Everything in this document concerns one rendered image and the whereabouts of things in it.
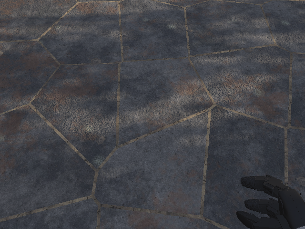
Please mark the robot right hand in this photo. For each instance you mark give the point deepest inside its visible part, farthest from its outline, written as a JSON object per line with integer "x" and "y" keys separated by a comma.
{"x": 286, "y": 213}

